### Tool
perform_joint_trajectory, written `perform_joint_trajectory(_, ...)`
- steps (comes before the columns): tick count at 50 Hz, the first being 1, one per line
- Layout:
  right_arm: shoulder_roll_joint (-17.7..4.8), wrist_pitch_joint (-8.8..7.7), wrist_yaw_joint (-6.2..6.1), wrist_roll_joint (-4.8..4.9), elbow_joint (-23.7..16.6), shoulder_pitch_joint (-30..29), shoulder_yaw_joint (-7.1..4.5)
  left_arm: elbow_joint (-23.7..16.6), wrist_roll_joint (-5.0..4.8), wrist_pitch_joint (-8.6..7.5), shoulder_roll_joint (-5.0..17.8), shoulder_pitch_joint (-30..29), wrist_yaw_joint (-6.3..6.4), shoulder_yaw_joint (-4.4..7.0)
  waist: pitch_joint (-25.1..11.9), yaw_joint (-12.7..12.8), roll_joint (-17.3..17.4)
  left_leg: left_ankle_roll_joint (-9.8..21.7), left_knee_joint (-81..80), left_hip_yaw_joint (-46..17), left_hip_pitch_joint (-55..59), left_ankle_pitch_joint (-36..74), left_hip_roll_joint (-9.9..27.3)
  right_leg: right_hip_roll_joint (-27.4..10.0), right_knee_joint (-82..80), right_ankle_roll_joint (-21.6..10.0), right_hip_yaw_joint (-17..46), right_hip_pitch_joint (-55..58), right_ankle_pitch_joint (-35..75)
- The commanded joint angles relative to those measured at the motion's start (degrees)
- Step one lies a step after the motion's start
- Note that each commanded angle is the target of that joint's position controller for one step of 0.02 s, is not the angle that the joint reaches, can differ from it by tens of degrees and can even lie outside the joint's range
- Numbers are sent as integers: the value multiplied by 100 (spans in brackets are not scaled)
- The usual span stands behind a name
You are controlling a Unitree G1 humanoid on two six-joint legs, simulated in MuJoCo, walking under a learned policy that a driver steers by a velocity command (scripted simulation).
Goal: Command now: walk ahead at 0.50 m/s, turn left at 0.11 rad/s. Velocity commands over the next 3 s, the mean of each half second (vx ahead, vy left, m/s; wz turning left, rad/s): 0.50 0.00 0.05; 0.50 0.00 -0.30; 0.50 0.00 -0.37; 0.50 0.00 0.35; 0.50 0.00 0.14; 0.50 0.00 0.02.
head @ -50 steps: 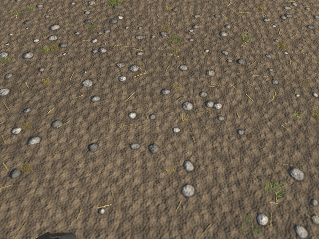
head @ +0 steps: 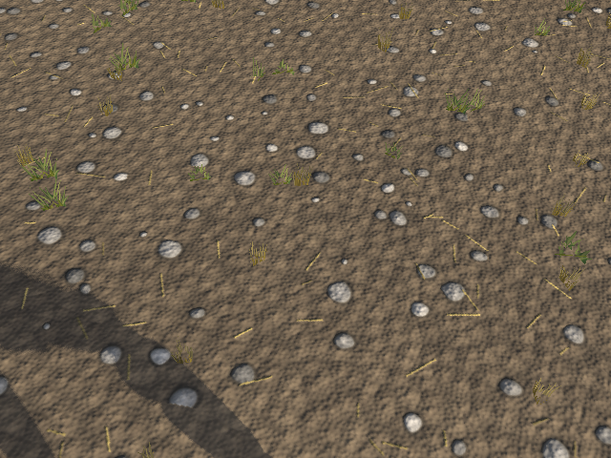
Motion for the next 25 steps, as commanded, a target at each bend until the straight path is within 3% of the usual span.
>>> perform_joint_trajectory(1,-974,-37,-43,28,-80,293,-247,-533,-37,-130,327,-842,-85,19,275,-194,638,729,-386,-645,-117,1405,1574,203,-545,-85,-146,121,305)
perform_joint_trajectory(3,-1005,20,-67,42,35,412,-268,-617,-35,-171,375,-974,-157,16,322,-189,646,700,-150,-732,373,1740,1788,256,-769,-230,-122,-61,-48)
perform_joint_trajectory(5,-1061,74,-103,52,95,385,-296,-603,-36,-199,476,-801,-209,41,229,-28,734,587,141,-771,697,2348,1919,332,-913,-401,-144,154,-497)
perform_joint_trajectory(7,-1154,123,-122,46,78,187,-315,-394,-20,-210,713,-37,-190,155,-267,425,868,429,998,-609,710,4126,1754,671,-998,-634,-442,1341,-807)
perform_joint_trajectory(8,-1045,146,-122,23,47,125,-257,-137,11,-204,960,831,-147,274,-864,840,746,265,2059,-380,302,4326,1439,639,-964,-834,-425,2668,-583)
perform_joint_trajectory(9,-739,136,-120,-113,-45,372,-126,15,83,-188,1354,1778,-105,354,-1766,1035,-2,67,3862,-191,-1023,2457,1020,-491,-688,-1280,878,4564,-468)
perform_joint_trajectory(10,-159,18,-49,-10,-21,1111,24,195,39,-163,1498,2082,-149,398,-2374,684,-1566,-286,5631,-304,-3155,-1795,-15,-1550,-1506,-2134,3629,6177,-1996)
perform_joint_trajectory(11,-783,-80,-22,102,7,599,-83,160,-81,-163,954,1954,-153,246,-1956,960,-856,-204,6177,-840,-3817,-2011,276,-1388,-1979,-1895,3819,5967,-3022)
perform_joint_trajectory(12,-1005,-146,-2,203,-202,-12,-148,74,-67,-153,779,1463,-122,183,-1094,916,-519,-154,6152,-644,-4149,-1456,579,-1240,-2119,-1649,2995,5178,-2925)
perform_joint_trajectory(13,-973,-173,-24,167,-265,-323,-137,-8,0,-137,708,1058,-107,145,-627,759,-30,-165,5894,-445,-3969,-947,872,-1041,-2264,-1542,2393,4330,-2322)
perform_joint_trajectory(14,-920,-169,-37,80,-279,-423,-164,-38,56,-140,598,817,-107,108,-330,599,54,-208,5552,-394,-3774,-635,1054,-866,-2407,-1527,1976,3702,-1755)
perform_joint_trajectory(15,-845,-129,-36,54,-251,-285,-175,-36,119,-160,507,729,-107,68,-318,421,-95,-226,5372,-421,-3420,-442,1197,-721,-2538,-1492,1686,3343,-1374)
perform_joint_trajectory(18,-591,2,-59,31,-212,-171,-135,72,49,-205,584,756,-96,74,-203,269,-173,-392,4804,-285,-3276,-262,1330,-600,-2886,-1590,1097,2904,-757)
perform_joint_trajectory(21,-532,20,-67,-18,-384,-729,-104,182,37,-172,786,933,-14,125,-22,381,-48,-570,3867,-199,-3655,587,1387,-528,-3073,-1576,690,2944,-384)
perform_joint_trajectory(25,-367,-55,6,4,-535,-1473,-28,337,-30,-110,865,1237,44,130,93,639,-36,-590,2426,41,-3324,1744,1160,-266,-3082,-1337,138,3008,-269)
